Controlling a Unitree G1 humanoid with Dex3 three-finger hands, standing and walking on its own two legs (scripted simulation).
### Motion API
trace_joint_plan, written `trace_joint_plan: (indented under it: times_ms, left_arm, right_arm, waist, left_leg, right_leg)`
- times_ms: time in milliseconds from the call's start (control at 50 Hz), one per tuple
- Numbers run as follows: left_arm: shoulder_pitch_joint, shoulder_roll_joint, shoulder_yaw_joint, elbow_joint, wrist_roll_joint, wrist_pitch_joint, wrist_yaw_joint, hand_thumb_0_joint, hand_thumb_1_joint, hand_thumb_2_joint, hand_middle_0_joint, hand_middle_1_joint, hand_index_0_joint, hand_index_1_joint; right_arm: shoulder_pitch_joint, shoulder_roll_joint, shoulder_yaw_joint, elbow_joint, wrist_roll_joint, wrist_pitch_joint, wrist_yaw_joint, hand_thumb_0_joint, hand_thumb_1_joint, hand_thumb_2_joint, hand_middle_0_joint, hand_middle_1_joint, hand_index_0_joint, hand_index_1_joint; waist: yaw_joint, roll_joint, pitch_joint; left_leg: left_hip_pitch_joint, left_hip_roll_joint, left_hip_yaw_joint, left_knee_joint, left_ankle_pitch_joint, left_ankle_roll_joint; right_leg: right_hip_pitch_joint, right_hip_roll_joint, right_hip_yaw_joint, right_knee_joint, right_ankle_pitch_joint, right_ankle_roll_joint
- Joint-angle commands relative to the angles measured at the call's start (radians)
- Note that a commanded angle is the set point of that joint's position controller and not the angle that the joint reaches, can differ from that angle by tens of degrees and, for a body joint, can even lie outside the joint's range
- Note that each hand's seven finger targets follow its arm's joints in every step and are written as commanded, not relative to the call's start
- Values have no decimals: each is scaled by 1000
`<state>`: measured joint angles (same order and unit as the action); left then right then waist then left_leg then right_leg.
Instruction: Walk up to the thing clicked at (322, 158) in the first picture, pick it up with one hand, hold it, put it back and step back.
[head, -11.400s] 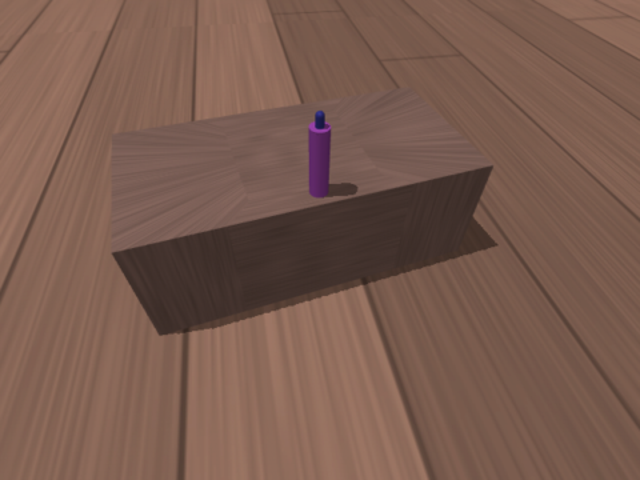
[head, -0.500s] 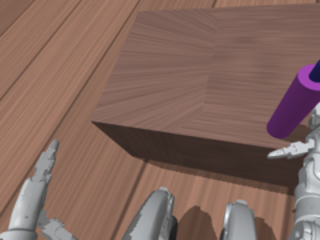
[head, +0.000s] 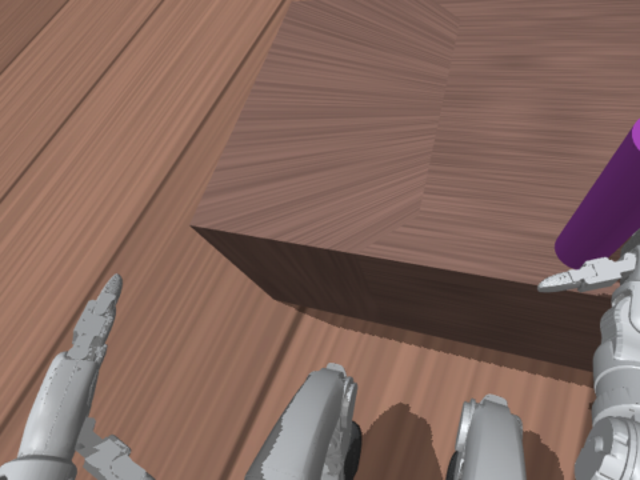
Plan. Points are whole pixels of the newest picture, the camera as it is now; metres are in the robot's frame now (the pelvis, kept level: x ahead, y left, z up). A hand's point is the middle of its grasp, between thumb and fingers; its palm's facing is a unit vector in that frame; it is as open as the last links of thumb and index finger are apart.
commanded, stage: close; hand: right
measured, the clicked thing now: (625, 195) +0.48 -0.22 +0.02
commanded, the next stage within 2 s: settle in 0.60 s
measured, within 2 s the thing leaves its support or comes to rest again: leaves its support in 1.12 s
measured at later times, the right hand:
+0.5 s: hand (601, 220) +0.48 -0.22 -0.04, palm faces +0.22 +0.98 +0.01, open 9.4 cm
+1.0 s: hand (598, 230) +0.47 -0.21 -0.03, palm faces +0.21 +0.98 -0.01, open 8.3 cm
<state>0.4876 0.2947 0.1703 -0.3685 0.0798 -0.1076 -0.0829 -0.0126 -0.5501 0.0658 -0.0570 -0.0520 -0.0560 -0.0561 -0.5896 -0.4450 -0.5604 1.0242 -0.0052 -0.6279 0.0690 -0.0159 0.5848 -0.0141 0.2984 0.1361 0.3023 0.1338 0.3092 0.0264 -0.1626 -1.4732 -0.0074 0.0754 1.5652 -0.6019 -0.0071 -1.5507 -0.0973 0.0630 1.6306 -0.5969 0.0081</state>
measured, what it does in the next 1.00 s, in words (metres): stands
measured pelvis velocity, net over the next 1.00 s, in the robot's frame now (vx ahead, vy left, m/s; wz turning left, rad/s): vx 0.01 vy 0.00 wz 0.00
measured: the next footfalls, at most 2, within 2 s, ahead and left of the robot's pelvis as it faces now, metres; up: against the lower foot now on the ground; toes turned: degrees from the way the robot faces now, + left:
none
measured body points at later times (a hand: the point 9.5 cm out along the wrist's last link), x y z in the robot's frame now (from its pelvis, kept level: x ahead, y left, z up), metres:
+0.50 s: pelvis +0.01 +0.00 +0.01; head +0.18 -0.08 +0.42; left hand +0.19 +0.26 +0.11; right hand +0.46 -0.27 -0.03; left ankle +0.06 +0.13 -0.54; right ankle +0.06 -0.12 -0.54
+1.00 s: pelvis +0.01 +0.00 +0.02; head +0.18 -0.08 +0.43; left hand +0.19 +0.26 +0.12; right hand +0.45 -0.26 -0.03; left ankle +0.06 +0.13 -0.54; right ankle +0.06 -0.12 -0.54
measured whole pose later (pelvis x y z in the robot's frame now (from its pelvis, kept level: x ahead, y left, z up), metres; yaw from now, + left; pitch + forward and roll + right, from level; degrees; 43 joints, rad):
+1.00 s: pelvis +0.01 +0.00 +0.02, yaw +0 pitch +29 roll +6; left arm 0.50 0.28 0.15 -0.36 0.07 -0.09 -0.08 -0.01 -0.54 0.06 -0.07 -0.06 -0.07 -0.06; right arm -0.52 -0.41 -0.55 0.93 -0.01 -0.55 0.05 0.02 0.17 -1.06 0.78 0.99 0.84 1.01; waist 0.30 0.03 -0.16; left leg -1.40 -0.01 0.07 1.50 -0.60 -0.01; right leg -1.48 -0.10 0.06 1.57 -0.60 0.01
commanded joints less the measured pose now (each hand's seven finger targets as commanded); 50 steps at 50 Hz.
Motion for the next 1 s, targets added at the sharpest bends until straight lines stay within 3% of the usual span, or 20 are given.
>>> trace_joint_plan:
  times_ms: [0, 20, 60, 120, 160, 220, 280, 340, 360, 400, 440, 460, 560, 700, 740, 800, 860, 900, 960, 980]
  left_arm:
    - [69, 168, 132, -166, -12, -49, 25, 0, -560, 63, -44, -49, -41, -52]
    - [49, 189, 146, -210, -14, -53, 27, 0, -562, 65, -41, -47, -38, -52]
    - [60, 217, 177, -210, -14, -49, 31, 0, -555, 63, -42, -49, -40, -52]
    - [80, 155, 134, -124, -19, -45, 24, 0, -553, 62, -39, -48, -38, -50]
    - [49, 197, 156, -198, -15, -51, 33, 0, -555, 62, -39, -47, -37, -49]
    - [81, 175, 152, -137, -17, -40, 29, 0, -548, 60, -38, -48, -38, -48]
    - [53, 195, 149, -213, -13, -41, 31, 0, -554, 61, -38, -46, -36, -48]
    - [97, 146, 117, -116, -13, -32, 22, 0, -546, 54, -40, -48, -40, -47]
    - [78, 159, 132, -121, -18, -34, 26, 0, -544, 52, -41, -48, -42, -47]
    - [48, 183, 132, -189, -11, -37, 29, 0, -556, 57, -43, -47, -41, -49]
    - [70, 159, 109, -195, -7, -34, 24, 0, -546, 52, -42, -50, -44, -48]
    - [75, 168, 123, -195, -9, -35, 25, 0, -545, 51, -44, -49, -45, -48]
    - [74, 188, 148, -197, -14, -28, 23, 0, -542, 47, -41, -47, -41, -46]
    - [64, 180, 146, -185, -19, -32, 17, 0, -564, 61, -59, -54, -54, -60]
    - [75, 157, 118, -179, -18, -32, 17, 0, -563, 62, -57, -54, -51, -60]
    - [62, 177, 136, -202, -16, -34, 24, 0, -563, 61, -58, -54, -52, -61]
    - [84, 179, 142, -202, -14, -32, 27, 0, -554, 59, -57, -54, -53, -59]
    - [94, 163, 118, -163, -16, -26, 27, 0, -558, 65, -56, -53, -50, -60]
    - [80, 141, 98, -115, -12, -21, 30, 0, -568, 73, -55, -50, -45, -61]
    - [66, 143, 92, -137, -9, -24, 31, 0, -562, 70, -54, -52, -46, -61]
  right_arm:
    - [-289, -153, 10, -172, 3, -60, 4, 0, 552, -101, 475, 280, 478, 281]
    - [-306, -203, -9, -215, -2, -64, 0, 0, 546, -119, 528, 317, 531, 318]
    - [-316, -203, -3, -247, -1, -61, 1, 0, 502, -170, 602, 382, 605, 383]
    - [-283, -116, 42, -200, 15, -45, 8, 0, 437, -240, 703, 470, 705, 472]
    - [-333, -217, -8, -283, 4, -54, -10, 0, 425, -259, 767, 513, 769, 514]
    - [-293, -141, 38, -199, 2, -43, -8, 0, 338, -344, 852, 601, 854, 603]
    - [-315, -224, -12, -262, -4, -50, -16, 0, 282, -437, 912, 688, 918, 690]
    - [-297, -124, 40, -178, 8, -38, -2, 0, 130, -551, 1004, 794, 1007, 795]
    - [-294, -124, 38, -165, 12, -38, 1, 0, 104, -565, 1024, 809, 1026, 811]
    - [-318, -207, -11, -191, -2, -45, -14, 0, 57, -599, 1053, 839, 1055, 841]
    - [-336, -148, 34, -178, -7, -48, -3, 0, -16, -684, 1130, 927, 1133, 928]
    - [-319, -159, 21, -176, -5, -48, -1, 0, -48, -710, 1156, 952, 1159, 954]
    - [-283, -176, 0, -157, -2, -40, -6, 0, -187, -987, 1235, 1175, 1250, 1177]
    - [-229, -165, -8, -189, 13, -41, 0, 0, -324, -1181, 1271, 1351, 1302, 1352]
    - [-256, -159, 5, -234, 13, -45, 1, 0, -361, -1296, 1284, 1397, 1317, 1398]
    - [-281, -188, -10, -284, 11, -44, -8, 0, -419, -1356, 1325, 1451, 1357, 1452]
    - [-281, -192, -7, -333, 9, -40, -16, 0, -317, -1273, 1311, 1398, 1346, 1398]
    - [-293, -161, 13, -365, 18, -37, -16, 0, -286, -1238, 1304, 1374, 1338, 1374]
    - [-328, -195, 10, -395, 14, -40, -29, 0, -279, -1220, 1312, 1364, 1344, 1365]
    - [-362, -177, 35, -439, 18, -47, -31, 0, -279, -1233, 1300, 1370, 1334, 1370]
  waist:
    - [-12, -245, -482]
    - [-32, -279, -535]
    - [-14, -297, -569]
    - [-22, -297, -480]
    - [-23, -292, -573]
    - [-4, -277, -483]
    - [-21, -281, -559]
    - [-14, -292, -473]
    - [6, -279, -451]
    - [-3, -247, -514]
    - [1, -293, -521]
    - [4, -290, -524]
    - [-5, -285, -509]
    - [-38, -286, -509]
    - [-36, -287, -505]
    - [-37, -280, -550]
    - [-45, -311, -598]
    - [-44, -337, -584]
    - [-61, -351, -567]
    - [-46, -357, -588]
  left_leg:
    - [196, -41, -10, -184, 197, 33]
    - [206, -39, -11, -176, 197, 37]
    - [224, -39, -9, -183, 213, 34]
    - [184, -41, -5, -187, 201, 37]
    - [226, -40, -10, -188, 247, 31]
    - [210, -39, -16, -201, 234, 29]
    - [256, -40, -16, -204, 263, 28]
    - [216, -41, -17, -206, 250, 31]
    - [204, -41, -10, -199, 254, 31]
    - [228, -42, -10, -191, 276, 28]
    - [213, -41, -7, -181, 275, 35]
    - [214, -41, -6, -186, 289, 32]
    - [211, -43, -2, -191, 240, 35]
    - [225, -44, -4, -194, 234, 36]
    - [238, -45, -8, -202, 243, 36]
    - [281, -43, -19, -218, 255, 29]
    - [305, -44, -21, -235, 285, 27]
    - [287, -44, -6, -226, 296, 34]
    - [280, -45, -11, -246, 295, 31]
    - [304, -42, -17, -252, 305, 31]
  right_leg:
    - [438, 50, 21, -227, 160, -11]
    - [473, 50, 22, -235, 171, -5]
    - [521, 50, 21, -236, 189, -5]
    - [480, 52, 17, -244, 175, -6]
    - [524, 47, 18, -225, 228, -9]
    - [483, 49, 11, -226, 204, -12]
    - [518, 48, 14, -230, 240, -13]
    - [487, 51, 7, -231, 225, -12]
    - [479, 51, 14, -230, 232, -12]
    - [479, 48, 18, -214, 253, -16]
    - [515, 48, 18, -225, 280, -8]
    - [531, 46, 20, -216, 301, -11]
    - [517, 47, 22, -243, 243, -7]
    - [509, 47, 13, -247, 232, -6]
    - [502, 47, 13, -251, 232, -7]
    - [513, 49, 7, -249, 223, -10]
    - [579, 48, 5, -255, 268, -8]
    - [622, 48, 12, -277, 315, 1]
    - [650, 45, 10, -283, 327, -1]
    - [658, 45, 8, -282, 325, -2]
